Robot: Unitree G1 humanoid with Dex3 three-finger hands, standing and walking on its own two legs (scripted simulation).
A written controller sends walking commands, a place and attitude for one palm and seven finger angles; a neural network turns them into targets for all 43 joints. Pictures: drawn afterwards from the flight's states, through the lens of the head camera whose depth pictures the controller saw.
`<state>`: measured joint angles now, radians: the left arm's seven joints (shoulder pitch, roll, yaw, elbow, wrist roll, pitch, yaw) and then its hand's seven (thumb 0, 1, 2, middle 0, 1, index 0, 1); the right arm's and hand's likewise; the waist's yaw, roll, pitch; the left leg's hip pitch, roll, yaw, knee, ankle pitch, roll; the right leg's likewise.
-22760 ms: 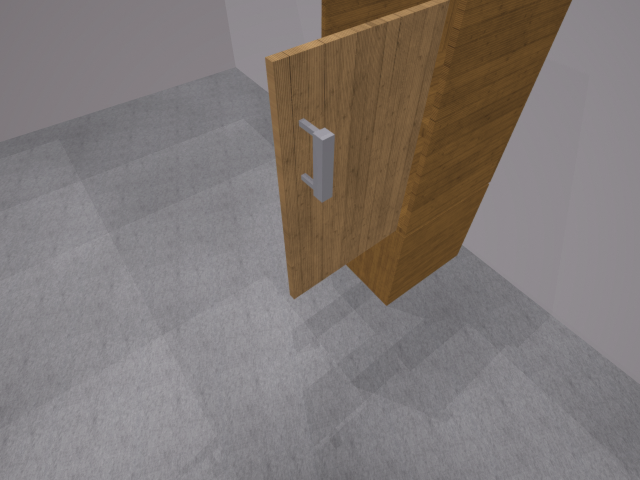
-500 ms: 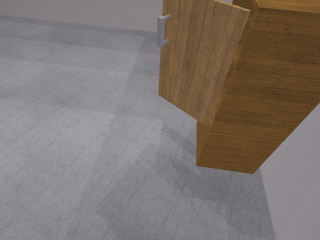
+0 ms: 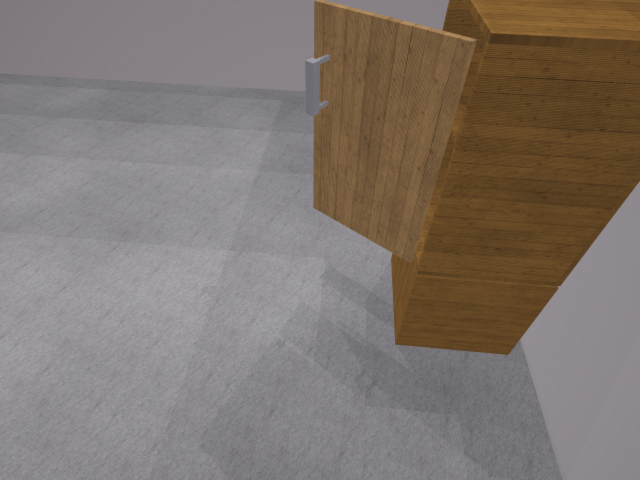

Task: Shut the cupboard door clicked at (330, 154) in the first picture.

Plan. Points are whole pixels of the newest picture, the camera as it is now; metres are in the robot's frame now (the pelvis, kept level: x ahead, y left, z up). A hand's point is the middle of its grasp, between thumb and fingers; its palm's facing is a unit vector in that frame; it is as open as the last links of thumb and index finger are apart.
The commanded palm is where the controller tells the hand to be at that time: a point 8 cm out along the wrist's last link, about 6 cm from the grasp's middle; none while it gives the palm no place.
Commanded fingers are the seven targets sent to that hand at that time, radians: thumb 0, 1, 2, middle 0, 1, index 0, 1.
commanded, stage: let the arm hang, fingers relaxed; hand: left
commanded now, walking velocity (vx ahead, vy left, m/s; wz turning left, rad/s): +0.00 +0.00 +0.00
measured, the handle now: (318, 85) +0.94 +0.06 +0.08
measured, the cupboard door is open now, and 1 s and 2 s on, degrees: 55 55 55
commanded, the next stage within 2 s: look to check the result in 0.16 s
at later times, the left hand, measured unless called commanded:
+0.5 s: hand out of the picture -0.02 +0.18 -0.18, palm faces +0.03 -0.98 -0.22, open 7.4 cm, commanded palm none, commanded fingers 0.00 0.90 0.90 -0.20 -0.30 -0.20 -0.30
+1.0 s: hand out of the picture +0.04 +0.20 -0.17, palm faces +0.03 -0.97 -0.25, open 7.4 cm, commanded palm none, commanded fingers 0.00 0.90 0.90 -0.20 -0.30 -0.20 -0.30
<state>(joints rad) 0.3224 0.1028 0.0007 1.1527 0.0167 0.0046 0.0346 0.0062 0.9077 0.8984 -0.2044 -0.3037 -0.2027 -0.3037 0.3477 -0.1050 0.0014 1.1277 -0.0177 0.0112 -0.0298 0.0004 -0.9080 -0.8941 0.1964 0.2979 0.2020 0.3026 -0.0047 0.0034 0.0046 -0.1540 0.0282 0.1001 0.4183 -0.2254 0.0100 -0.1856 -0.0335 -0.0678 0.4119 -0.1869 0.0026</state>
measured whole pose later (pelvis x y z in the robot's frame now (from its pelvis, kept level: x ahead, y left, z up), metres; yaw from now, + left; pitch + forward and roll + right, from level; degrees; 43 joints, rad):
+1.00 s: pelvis +0.00 +0.00 +0.00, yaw +1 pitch -2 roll +0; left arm 0.21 0.20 0.02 1.11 0.02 0.00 0.03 0.01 0.91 0.90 -0.20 -0.30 -0.20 -0.30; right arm 0.25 -0.20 -0.01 1.09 -0.02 0.01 -0.02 0.00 -0.91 -0.89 0.20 0.30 0.20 0.30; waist -0.02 0.01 0.04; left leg -0.17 0.02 0.08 0.42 -0.22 0.01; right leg -0.19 -0.04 -0.09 0.42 -0.20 0.00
